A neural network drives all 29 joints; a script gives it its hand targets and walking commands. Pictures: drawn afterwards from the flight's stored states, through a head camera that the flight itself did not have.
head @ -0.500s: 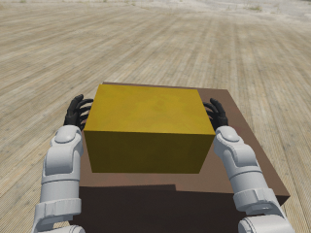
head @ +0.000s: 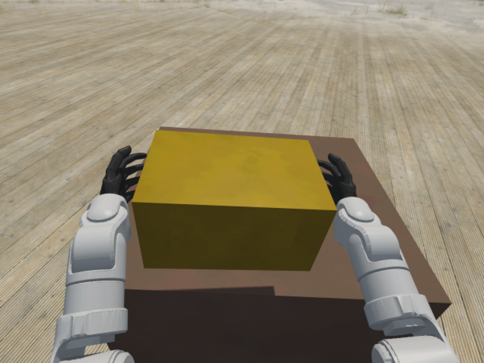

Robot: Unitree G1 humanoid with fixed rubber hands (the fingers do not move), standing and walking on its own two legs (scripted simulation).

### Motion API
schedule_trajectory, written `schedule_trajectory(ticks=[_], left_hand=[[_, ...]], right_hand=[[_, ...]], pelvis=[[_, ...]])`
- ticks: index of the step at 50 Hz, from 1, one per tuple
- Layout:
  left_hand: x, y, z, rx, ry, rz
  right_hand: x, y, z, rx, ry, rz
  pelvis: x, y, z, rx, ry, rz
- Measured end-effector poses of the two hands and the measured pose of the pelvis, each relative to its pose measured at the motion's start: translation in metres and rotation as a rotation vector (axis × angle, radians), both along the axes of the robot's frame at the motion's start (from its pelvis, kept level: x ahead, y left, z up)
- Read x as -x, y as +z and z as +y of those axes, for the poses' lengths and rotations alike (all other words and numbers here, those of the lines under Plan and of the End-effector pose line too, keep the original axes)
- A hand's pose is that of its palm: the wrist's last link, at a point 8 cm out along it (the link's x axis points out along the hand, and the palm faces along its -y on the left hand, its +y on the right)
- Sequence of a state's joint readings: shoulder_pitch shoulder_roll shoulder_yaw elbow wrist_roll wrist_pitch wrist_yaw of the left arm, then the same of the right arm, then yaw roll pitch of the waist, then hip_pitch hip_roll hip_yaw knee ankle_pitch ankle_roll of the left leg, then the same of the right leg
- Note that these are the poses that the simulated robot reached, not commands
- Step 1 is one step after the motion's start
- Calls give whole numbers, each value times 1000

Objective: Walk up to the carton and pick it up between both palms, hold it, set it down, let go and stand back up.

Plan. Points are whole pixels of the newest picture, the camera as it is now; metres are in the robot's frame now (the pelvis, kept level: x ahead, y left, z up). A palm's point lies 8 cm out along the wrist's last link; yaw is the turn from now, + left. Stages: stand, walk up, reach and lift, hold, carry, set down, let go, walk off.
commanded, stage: hold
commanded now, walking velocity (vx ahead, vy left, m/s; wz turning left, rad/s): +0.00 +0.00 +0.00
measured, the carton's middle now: (232, 199) +0.37 +0.01 +0.14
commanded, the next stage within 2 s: none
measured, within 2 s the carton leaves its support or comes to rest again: neither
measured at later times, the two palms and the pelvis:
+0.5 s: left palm (116, 194) +0.35 +0.19 +0.17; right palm (341, 197) +0.36 -0.18 +0.17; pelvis +0.00 +0.00 +0.00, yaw +0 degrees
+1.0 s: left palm (114, 194) +0.35 +0.19 +0.17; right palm (340, 196) +0.35 -0.17 +0.17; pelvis +0.00 +0.00 +0.00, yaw +0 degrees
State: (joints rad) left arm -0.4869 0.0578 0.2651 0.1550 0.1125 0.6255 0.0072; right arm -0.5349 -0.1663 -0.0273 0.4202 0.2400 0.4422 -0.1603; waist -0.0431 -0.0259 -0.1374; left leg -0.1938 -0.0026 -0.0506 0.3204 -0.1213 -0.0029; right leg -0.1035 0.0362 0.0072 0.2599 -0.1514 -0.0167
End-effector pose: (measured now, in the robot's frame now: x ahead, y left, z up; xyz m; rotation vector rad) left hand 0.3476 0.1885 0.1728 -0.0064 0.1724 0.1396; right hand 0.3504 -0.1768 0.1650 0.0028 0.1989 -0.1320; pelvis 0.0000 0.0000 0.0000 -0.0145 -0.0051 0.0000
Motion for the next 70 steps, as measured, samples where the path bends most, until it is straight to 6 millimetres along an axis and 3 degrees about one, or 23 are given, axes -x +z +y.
schedule_trajectory(ticks=[70], left_hand=[[2, 0, 1, 3, 4, -1]], right_hand=[[0, 2, 1, -5, 2, -1]], pelvis=[[0, 0, -1, -1, 4, -3]])
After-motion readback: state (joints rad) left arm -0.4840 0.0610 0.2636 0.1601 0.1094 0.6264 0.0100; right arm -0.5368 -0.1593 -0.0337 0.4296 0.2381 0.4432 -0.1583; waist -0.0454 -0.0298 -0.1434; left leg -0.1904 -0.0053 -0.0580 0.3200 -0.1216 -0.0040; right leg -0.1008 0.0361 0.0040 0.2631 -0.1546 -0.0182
